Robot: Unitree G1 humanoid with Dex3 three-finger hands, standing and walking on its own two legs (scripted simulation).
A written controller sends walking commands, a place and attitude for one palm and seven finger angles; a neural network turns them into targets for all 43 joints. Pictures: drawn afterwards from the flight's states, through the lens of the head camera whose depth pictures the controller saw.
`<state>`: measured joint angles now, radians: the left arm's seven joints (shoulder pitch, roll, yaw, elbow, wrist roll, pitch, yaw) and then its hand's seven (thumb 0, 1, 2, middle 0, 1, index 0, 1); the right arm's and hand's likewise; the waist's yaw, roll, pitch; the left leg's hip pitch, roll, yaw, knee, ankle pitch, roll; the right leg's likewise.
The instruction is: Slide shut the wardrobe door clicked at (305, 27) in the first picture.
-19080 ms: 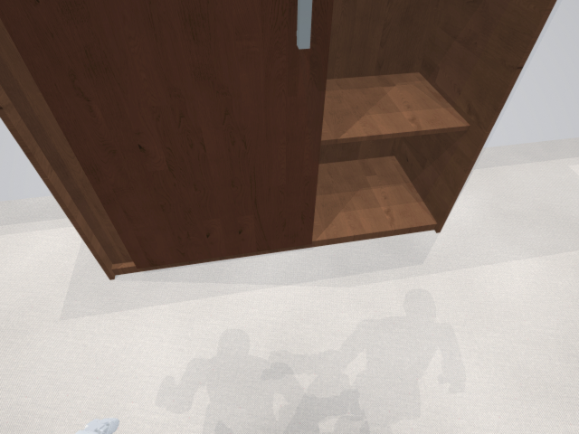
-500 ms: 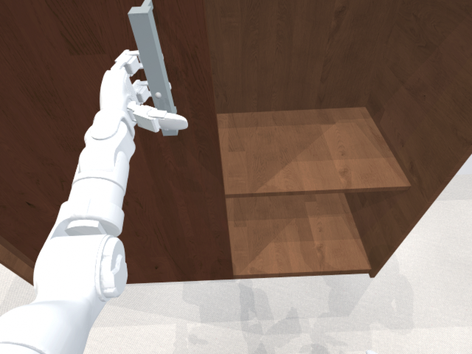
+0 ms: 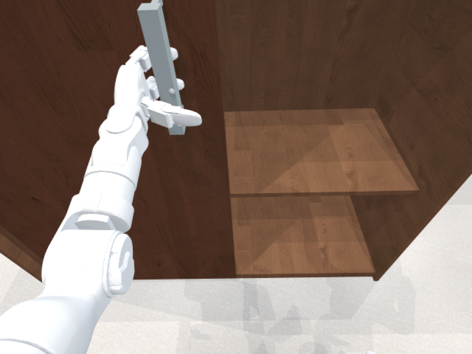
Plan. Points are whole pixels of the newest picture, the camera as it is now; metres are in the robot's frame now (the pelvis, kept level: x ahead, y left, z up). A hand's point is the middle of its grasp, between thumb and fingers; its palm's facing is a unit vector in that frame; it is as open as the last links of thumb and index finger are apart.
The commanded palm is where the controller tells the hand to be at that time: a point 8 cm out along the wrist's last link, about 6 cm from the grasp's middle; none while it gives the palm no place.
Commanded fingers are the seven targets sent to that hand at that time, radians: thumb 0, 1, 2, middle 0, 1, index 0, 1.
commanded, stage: slide the fingers in behind the handle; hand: left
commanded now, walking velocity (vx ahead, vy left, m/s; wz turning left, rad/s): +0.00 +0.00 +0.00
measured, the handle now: (168, 71) +0.51 +0.12 +0.24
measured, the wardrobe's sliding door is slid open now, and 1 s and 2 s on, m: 0.60 0.60 0.60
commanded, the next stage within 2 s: grip the handle and tug to test in 0.76 s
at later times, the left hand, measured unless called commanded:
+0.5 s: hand (180, 92) +0.47 +0.09 +0.23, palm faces +0.03 -1.00 -0.03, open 13.9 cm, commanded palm +0.45 +0.13 +0.22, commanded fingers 0.00 -0.50 0.30 -0.30 -1.20 -0.30 -1.20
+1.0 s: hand (180, 91) +0.47 +0.09 +0.23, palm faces +0.04 -1.00 -0.02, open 13.6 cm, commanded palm +0.45 +0.13 +0.22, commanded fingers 0.00 -0.13 0.46 -0.34 -1.25 -0.34 -1.25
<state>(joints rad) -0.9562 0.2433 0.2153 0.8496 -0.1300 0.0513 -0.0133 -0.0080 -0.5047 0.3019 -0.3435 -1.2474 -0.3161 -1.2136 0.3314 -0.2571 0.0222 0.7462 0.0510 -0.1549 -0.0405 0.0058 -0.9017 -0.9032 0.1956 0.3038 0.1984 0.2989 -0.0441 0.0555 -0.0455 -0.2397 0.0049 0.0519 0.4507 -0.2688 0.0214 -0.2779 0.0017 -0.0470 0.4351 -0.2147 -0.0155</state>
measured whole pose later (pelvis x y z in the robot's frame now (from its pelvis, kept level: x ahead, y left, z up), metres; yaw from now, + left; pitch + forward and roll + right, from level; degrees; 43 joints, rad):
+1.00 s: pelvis -0.01 +0.00 +0.00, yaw +1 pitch +4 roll +0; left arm -1.04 0.20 0.15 0.95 -0.13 0.00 0.07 -0.01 -0.44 0.33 -0.34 -1.24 -0.31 -1.21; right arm 0.35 -0.25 0.02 0.80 0.03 -0.21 -0.03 0.01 -0.90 -0.90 0.20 0.30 0.20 0.30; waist -0.04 0.05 -0.05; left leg -0.28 -0.01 0.04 0.47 -0.26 0.03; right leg -0.31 -0.02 -0.06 0.47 -0.22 -0.01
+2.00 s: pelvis -0.03 +0.00 +0.00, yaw +0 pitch +5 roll +0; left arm -1.13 0.25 0.21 1.09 -0.11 -0.05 0.03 0.00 0.63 0.85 -0.45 -1.40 -0.46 -1.40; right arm 0.39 -0.26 0.03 0.79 0.04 -0.23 -0.04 0.01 -0.90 -0.90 0.20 0.30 0.20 0.30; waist -0.08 0.04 -0.04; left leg -0.34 -0.01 0.05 0.50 -0.25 0.03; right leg -0.38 -0.01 -0.05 0.48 -0.20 -0.01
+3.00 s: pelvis +0.02 +0.00 +0.00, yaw +1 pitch +1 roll +0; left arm -0.77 0.18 0.17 0.49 -0.14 0.26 0.03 0.01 -0.31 0.38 -0.32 -1.23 -0.32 -1.23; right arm 0.21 -0.24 0.04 0.68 0.05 -0.05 -0.04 0.01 -0.90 -0.90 0.20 0.30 0.20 0.30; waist -0.01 0.06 -0.05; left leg -0.15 0.00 0.04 0.41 -0.29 0.01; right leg -0.19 0.00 -0.06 0.41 -0.24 -0.02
